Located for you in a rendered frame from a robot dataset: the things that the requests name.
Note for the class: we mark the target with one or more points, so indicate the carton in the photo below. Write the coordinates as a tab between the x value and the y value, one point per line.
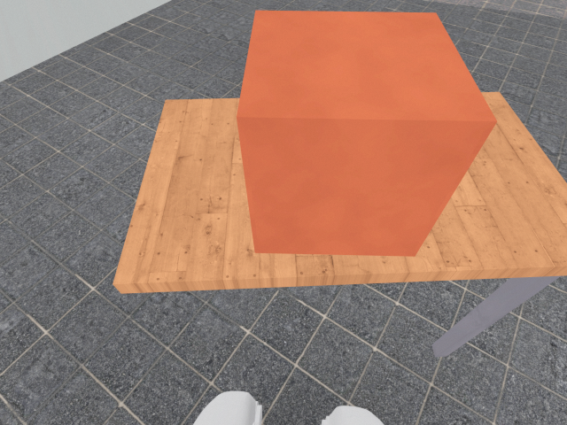
355	130

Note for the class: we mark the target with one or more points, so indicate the robot thigh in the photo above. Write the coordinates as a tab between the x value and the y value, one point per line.
351	415
231	408

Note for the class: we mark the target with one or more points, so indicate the table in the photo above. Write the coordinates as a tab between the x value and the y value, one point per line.
191	226

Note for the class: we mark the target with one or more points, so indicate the robot left thigh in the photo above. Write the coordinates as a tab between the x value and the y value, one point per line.
231	408

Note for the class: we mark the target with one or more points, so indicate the robot right thigh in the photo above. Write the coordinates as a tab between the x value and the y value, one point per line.
351	415

